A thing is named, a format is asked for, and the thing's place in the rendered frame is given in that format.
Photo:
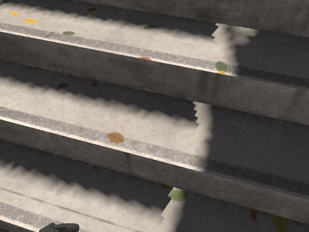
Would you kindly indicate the robot left hand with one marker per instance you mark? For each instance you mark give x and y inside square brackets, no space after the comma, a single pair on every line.
[63,227]

